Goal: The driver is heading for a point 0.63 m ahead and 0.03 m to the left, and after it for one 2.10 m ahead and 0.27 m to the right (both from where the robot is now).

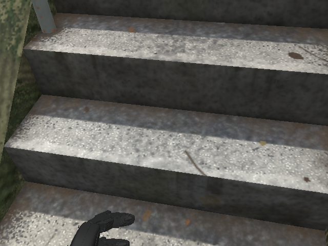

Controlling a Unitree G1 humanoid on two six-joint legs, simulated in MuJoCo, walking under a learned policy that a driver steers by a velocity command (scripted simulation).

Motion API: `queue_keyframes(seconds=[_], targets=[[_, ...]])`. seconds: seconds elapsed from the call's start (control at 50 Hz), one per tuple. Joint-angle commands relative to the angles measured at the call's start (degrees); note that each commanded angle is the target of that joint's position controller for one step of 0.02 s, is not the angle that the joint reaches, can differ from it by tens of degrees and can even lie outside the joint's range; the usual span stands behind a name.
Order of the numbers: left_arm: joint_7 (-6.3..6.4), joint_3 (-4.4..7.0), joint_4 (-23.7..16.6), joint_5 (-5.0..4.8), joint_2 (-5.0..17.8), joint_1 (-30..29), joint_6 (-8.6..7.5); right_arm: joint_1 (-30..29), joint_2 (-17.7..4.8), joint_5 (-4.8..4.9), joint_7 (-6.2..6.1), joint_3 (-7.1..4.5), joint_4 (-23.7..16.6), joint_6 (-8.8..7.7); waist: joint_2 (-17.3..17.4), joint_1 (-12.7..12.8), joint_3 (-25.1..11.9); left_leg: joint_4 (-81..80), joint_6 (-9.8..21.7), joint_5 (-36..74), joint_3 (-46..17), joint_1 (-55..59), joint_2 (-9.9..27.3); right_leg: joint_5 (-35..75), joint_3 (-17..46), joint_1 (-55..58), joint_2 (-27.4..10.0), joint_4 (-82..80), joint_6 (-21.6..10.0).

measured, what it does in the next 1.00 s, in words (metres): climbs: left foot 0.19 m higher, then right foot 0.19 m higher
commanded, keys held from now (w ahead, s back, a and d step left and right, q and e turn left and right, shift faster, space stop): w+q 0.44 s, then w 0.14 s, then w+e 0.42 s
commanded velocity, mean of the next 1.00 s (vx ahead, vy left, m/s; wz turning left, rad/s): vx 0.50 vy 0.00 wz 0.25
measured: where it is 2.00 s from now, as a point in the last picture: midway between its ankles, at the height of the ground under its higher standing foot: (136, 33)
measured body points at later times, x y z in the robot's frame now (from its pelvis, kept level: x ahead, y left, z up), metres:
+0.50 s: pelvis +0.24 -0.01 +0.17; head +0.24 -0.03 +0.62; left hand +0.07 +0.10 +0.02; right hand +0.54 -0.05 +0.12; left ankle +0.39 +0.13 -0.30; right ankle +0.10 -0.14 -0.57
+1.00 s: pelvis +0.49 +0.08 +0.38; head +0.49 +0.07 +0.83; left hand +0.64 +0.31 +0.29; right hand +0.52 -0.14 +0.22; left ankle +0.40 +0.12 -0.37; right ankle +0.61 -0.01 -0.15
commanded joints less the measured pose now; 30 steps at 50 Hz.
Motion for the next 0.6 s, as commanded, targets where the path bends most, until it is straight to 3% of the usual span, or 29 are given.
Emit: queue_keyframes(seconds=[0.02, 0.04, 0.06, 0.08, 0.1, 0.12, 0.14, 0.16, 0.18, 0.2, 0.24, 0.28, 0.3, 0.32, 0.34, 0.36, 0.38, 0.4, 0.42, 0.44, 0.46, 0.48, 0.5, 0.52, 0.54, 0.56, 0.58, 0.6], targets=[[0.91, 5.60, 6.83, 1.48, 18.34, 38.29, 0.72, -8.74, -2.05, -1.82, 2.47, -2.04, -4.75, -0.53, -24.83, 15.07, -1.43, 62.42, 4.67, 13.55, -1.50, -48.28, -2.78, -30.79, 72.69, 51.99, -17.17, -60.57, -18.90], [0.96, 6.15, 7.88, -0.47, 18.71, 31.40, -0.41, -11.97, -0.88, -0.66, 2.78, -1.85, -5.96, -0.74, -24.55, 10.13, 10.05, 71.40, 6.37, 16.40, 3.93, -54.51, -0.51, -31.95, 62.18, 40.99, -17.30, -59.26, -18.38], [0.88, 5.33, 10.90, -1.86, 12.93, 29.04, -0.52, -11.98, -0.81, -0.96, 1.71, -1.34, -6.14, -0.02, -17.58, 6.14, 5.94, 78.45, 8.08, 14.62, 6.71, -52.17, 0.99, -21.35, 51.78, 39.07, -17.47, -56.55, -17.40], [0.88, 3.71, 12.91, -1.40, 5.81, 26.21, 0.00, -12.49, -0.73, -2.06, 1.65, -0.87, -6.63, 0.64, -10.10, 3.07, 5.18, 82.84, 9.85, 13.61, 5.14, -54.82, 0.11, -14.58, 42.39, 39.56, -15.02, -54.45, -15.42], [0.93, 2.34, 13.66, -0.71, 0.26, 21.27, -0.05, -11.83, 0.40, -1.74, 1.52, -0.22, -7.17, 1.40, -5.78, -0.75, 6.81, 81.78, 10.16, 13.04, 4.13, -55.19, 1.22, -9.25, 33.59, 35.53, -13.71, -54.21, -12.57], [1.50, 1.83, 13.60, -0.54, -1.91, 17.38, -0.60, -11.10, 1.33, -1.10, 1.15, 0.16, -7.11, 2.36, -4.74, -2.89, 7.70, 79.13, 9.69, 10.37, 4.31, -55.88, 2.23, -5.80, 27.16, 33.55, -12.21, -56.01, -11.04], [1.84, 1.56, 12.78, -0.47, -2.49, 16.00, -1.28, -12.71, 1.21, -1.25, 1.20, 0.79, -9.17, 2.95, -2.85, -4.18, 8.28, 76.81, 9.22, 7.21, 6.99, -55.83, 3.72, -0.37, 21.31, 33.62, -12.37, -59.06, -10.80], [1.84, 1.38, 12.94, 0.48, -2.23, 15.58, -1.93, -14.16, 2.98, -0.59, 0.76, 1.96, -10.68, 3.39, -5.46, -4.75, 8.08, 79.05, 8.75, 4.43, 9.07, -59.70, 5.19, 0.13, 18.16, 33.82, -12.08, -60.89, -10.22], [1.93, 1.58, 12.76, 1.52, -0.18, 15.62, -2.69, -17.50, 1.87, -0.12, 1.07, 2.27, -12.25, 3.94, -3.56, -3.88, 8.16, 78.77, 8.04, 2.40, 12.70, -59.93, 6.29, 1.16, 12.78, 33.74, -11.69, -64.24, -10.14], [1.57, 1.68, 12.75, 2.14, 1.17, 15.43, -3.52, -19.71, 0.18, -0.18, 1.11, 2.01, -13.09, 4.48, -3.06, -4.57, 8.30, 79.20, 8.21, 4.05, 13.82, -58.95, 7.09, 2.32, 10.14, 30.78, -11.06, -66.00, -9.09], [1.82, 1.37, 16.24, 3.39, 2.91, 22.95, -4.20, -20.32, 0.57, 0.16, 1.57, 2.57, -12.90, 4.94, -7.19, -2.76, 9.00, 94.68, 9.04, 0.75, 15.17, -66.40, 6.05, 4.15, 6.31, 36.33, -10.70, -66.66, -9.37], [1.77, 0.55, 18.88, 5.36, 3.90, 31.40, -3.72, -26.58, 2.98, 0.20, 0.35, 4.81, -17.46, 4.44, -5.27, -0.15, 10.32, 95.36, 11.12, -1.65, 14.03, -77.78, 6.70, 5.53, 5.36, 46.94, -12.58, -67.83, -10.35], [1.75, 0.42, 19.28, 5.97, 4.24, 33.58, -3.86, -29.16, 2.38, 0.36, 0.02, 5.14, -19.03, 4.25, -4.50, 0.55, 9.58, 90.86, 11.06, 0.08, 15.15, -79.38, 7.97, 6.72, 4.07, 50.32, -13.22, -68.79, -10.20], [1.52, -0.02, 21.05, 6.50, 3.66, 36.97, -3.73, -31.31, 3.27, 0.62, -0.12, 5.73, -21.16, 4.85, -6.94, 0.67, 8.91, 91.92, 12.08, 0.66, 17.02, -80.74, 9.29, 9.51, 4.31, 52.65, -14.36, -70.90, -10.43], [1.40, -0.15, 22.44, 7.75, 4.22, 39.16, -3.81, -35.20, 3.16, 0.52, 0.04, 5.60, -24.06, 5.06, -8.20, 0.83, 10.57, 90.21, 13.02, 2.91, 19.84, -81.08, 10.23, 10.19, 1.91, 53.93, -13.38, -72.02, -10.15], [1.19, -0.37, 22.29, 7.60, 4.00, 41.84, -4.05, -38.23, 1.23, -0.02, 0.45, 5.21, -25.56, 5.34, -7.17, 2.13, 11.32, 83.17, 12.93, 7.26, 22.44, -78.85, 11.79, 10.63, -0.28, 53.88, -12.91, -74.22, -10.03], [1.00, -0.70, 23.41, 7.48, 2.97, 45.47, -3.94, -42.13, -0.16, 0.07, 0.67, 4.87, -28.40, 6.16, -7.89, 3.79, 11.31, 78.57, 12.48, 9.10, 23.42, -76.44, 13.16, 12.66, -0.88, 54.11, -13.17, -76.10, -9.76], [1.02, -0.59, 24.23, 7.11, 3.20, 47.94, -3.85, -44.07, 0.46, 0.00, 0.87, 5.03, -29.52, 6.97, -9.16, 4.57, 11.77, 75.96, 12.45, 9.61, 24.47, -76.12, 13.50, 14.23, -1.39, 56.09, -13.37, -77.64, -10.14], [0.91, -0.39, 22.24, 6.03, 3.85, 46.49, -3.87, -45.75, -0.67, -0.86, 1.90, 4.79, -29.56, 7.66, -8.09, 4.74, 11.59, 69.92, 12.16, 12.47, 27.33, -68.65, 13.38, 19.51, -3.97, 53.31, -13.52, -80.05, -10.25], [0.14, -0.25, 22.99, 5.40, 5.19, 47.10, -2.94, -50.87, 0.96, -1.32, 2.26, 5.31, -31.47, 8.95, -10.24, 5.73, 11.77, 66.17, 12.54, 7.02, 26.99, -64.09, 13.83, 22.80, -3.69, 53.41, -16.00, -86.26, -9.95], [-0.41, 0.12, 22.23, 3.65, 6.22, 43.13, -2.78, -49.94, 1.95, -1.58, 3.16, 5.46, -31.82, 9.72, -10.63, 2.63, 13.31, 60.50, 13.48, 5.98, 31.06, -54.72, 12.96, 38.83, -6.81, 50.62, -16.42, -87.52, -10.11], [-0.83, 0.83, 20.54, 2.55, 10.05, 39.11, -3.39, -46.65, 3.32, -0.78, 3.21, 5.47, -31.59, 9.61, -12.97, -1.34, 10.38, 55.34, 12.44, 4.70, 32.84, -43.91, 9.26, 75.58, -10.17, 50.44, -15.51, -82.75, -9.26], [-1.86, 1.33, 22.23, 1.71, 13.74, 42.59, -4.17, -46.20, 3.20, -0.59, 3.90, 5.28, -33.78, 10.41, -16.37, -3.87, 6.07, 52.83, 10.34, 1.22, 37.04, -35.07, 4.94, 112.90, -10.33, 53.14, -16.56, -76.62, -10.27], [-2.49, 2.37, 22.53, -0.19, 15.67, 45.17, -5.44, -43.52, 0.67, 0.37, 3.35, 3.52, -33.23, 10.52, -18.07, -5.05, 6.29, 41.24, 8.54, -5.81, 38.78, -31.28, 0.70, 130.23, -9.54, 60.82, -17.31, -72.06, -8.87], [-3.19, 3.51, 22.72, -0.75, 18.45, 46.89, -5.50, -40.59, -1.33, 0.49, 2.26, 2.75, -33.50, 10.33, -21.27, -6.11, 4.20, 27.19, 8.12, -11.91, 40.47, -23.44, -3.75, 143.93, -6.65, 64.91, -18.69, -67.79, -8.91], [-3.82, 4.71, 22.17, -0.45, 21.08, 44.03, -5.36, -32.17, -3.31, 0.94, 0.78, 1.68, -31.47, 9.87, -22.14, -9.27, 2.55, 15.01, 8.72, -8.54, 37.54, -13.11, -5.04, 147.29, -5.29, 67.09, -18.18, -59.86, -7.16], [-5.80, 3.55, 20.55, 5.37, 15.21, 45.40, -4.77, -10.31, -4.89, 0.87, -1.03, 0.69, -23.62, 10.19, -12.03, -12.54, -17.21, 18.98, 16.54, 22.91, 16.80, 25.95, 3.93, 132.54, -0.49, 43.49, -16.62, -38.58, -5.88], [-8.30, 4.85, 18.69, 5.13, 12.60, 43.63, -3.36, 8.44, -9.54, -1.55, -2.92, -1.59, -13.14, 10.10, 0.58, -14.97, -23.48, -2.09, 20.15, 26.89, -7.47, 43.48, 12.42, 47.72, 1.97, 25.63, -2.69, -19.20, -6.56]])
